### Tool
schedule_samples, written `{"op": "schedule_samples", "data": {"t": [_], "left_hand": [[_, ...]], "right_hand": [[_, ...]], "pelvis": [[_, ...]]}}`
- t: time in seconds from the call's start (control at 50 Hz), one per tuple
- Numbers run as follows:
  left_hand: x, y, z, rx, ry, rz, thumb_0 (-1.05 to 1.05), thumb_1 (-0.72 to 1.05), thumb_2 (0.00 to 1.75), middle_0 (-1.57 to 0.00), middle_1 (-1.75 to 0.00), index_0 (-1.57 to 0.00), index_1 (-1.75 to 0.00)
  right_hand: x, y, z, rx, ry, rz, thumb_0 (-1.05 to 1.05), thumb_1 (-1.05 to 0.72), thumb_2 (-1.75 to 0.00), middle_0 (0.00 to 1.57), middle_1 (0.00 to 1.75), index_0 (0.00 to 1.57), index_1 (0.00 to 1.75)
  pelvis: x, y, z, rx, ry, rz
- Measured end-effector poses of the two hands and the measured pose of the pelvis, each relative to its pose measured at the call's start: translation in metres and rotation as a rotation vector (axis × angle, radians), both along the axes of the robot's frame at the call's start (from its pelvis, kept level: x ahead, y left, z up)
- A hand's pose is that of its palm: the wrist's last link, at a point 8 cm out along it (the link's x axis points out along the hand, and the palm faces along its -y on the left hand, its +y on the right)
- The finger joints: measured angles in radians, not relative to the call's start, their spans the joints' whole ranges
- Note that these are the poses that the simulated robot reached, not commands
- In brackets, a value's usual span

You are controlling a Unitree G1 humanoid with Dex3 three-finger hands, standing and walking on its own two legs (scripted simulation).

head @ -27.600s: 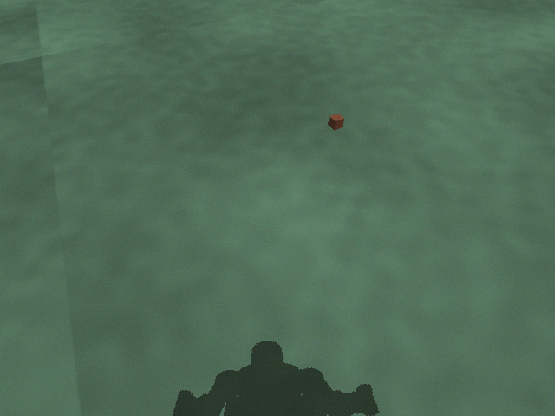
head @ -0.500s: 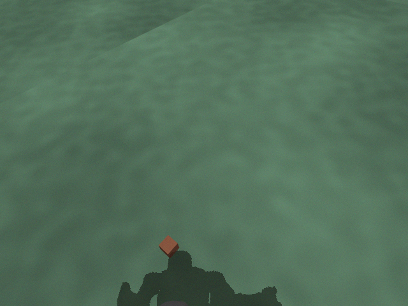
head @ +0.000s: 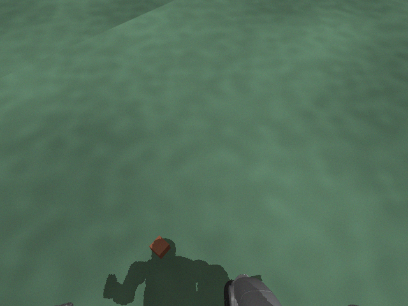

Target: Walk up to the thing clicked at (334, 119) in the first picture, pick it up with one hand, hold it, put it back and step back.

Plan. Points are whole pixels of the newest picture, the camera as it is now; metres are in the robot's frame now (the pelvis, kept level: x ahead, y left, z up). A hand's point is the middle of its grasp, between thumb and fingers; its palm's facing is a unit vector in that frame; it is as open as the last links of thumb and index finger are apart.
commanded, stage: walk up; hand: left
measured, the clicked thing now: (160, 247) +0.42 +0.20 -0.73
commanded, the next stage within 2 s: none
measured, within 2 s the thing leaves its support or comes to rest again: neither
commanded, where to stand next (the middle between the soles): +0.04 -0.03 m, yaw +0 degrees
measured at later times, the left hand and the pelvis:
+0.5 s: hand out of the picture +0.04 +0.26 -0.16, palm faces +0.04 -0.95 -0.30, open 7.4 cm; pelvis -0.09 +0.00 -0.01, yaw +5 degrees
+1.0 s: hand out of the picture -0.05 +0.25 -0.14, palm faces -0.01 -0.92 -0.39, open 7.4 cm; pelvis -0.13 -0.01 +0.00, yaw +0 degrees
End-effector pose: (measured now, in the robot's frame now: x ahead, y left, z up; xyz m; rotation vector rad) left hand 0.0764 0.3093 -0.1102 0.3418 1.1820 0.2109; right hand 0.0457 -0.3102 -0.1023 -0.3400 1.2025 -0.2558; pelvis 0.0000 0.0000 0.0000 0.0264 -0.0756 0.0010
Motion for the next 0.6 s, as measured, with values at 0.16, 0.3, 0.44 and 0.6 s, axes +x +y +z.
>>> {"op": "schedule_samples", "data": {"t": [0.16,0.3,0.44,0.6], "left_hand": [[0.034,-0.028,0.008,0.024,-0.079,-0.046,0.0,0.9,0.89,-0.21,-0.3,-0.2,-0.3],[0.038,-0.032,0.009,0.005,-0.193,-0.053,0.0,0.9,0.89,-0.21,-0.3,-0.2,-0.3],[-0.009,-0.014,-0.017,-0.057,-0.207,0.004,0.0,0.9,0.89,-0.21,-0.3,-0.2,-0.3],[-0.124,0.003,-0.018,-0.046,0.055,0.081,0.0,0.9,0.89,-0.21,-0.3,-0.2,-0.3]], "right_hand": [[0.035,0.007,-0.035,0.068,-0.006,0.057,0.01,-0.91,-0.9,0.2,0.3,0.2,0.3],[0.001,-0.004,-0.031,-0.004,0.022,0.098,0.01,-0.9,-0.9,0.2,0.3,0.21,0.3],[-0.07,-0.018,-0.004,-0.111,0.076,0.083,0.01,-0.9,-0.9,0.2,0.3,0.21,0.3],[-0.095,-0.022,0.031,-0.124,0.082,0.081,0.01,-0.9,-0.9,0.2,0.3,0.21,0.3]], "pelvis": [[-0.02,-0.012,-0.008,0.008,0.024,0.015],[-0.046,-0.01,-0.016,-0.011,0.041,0.053],[-0.079,-0.003,-0.023,-0.004,0.004,0.056],[-0.102,-0.007,0.004,-0.059,0.065,0.053]]}}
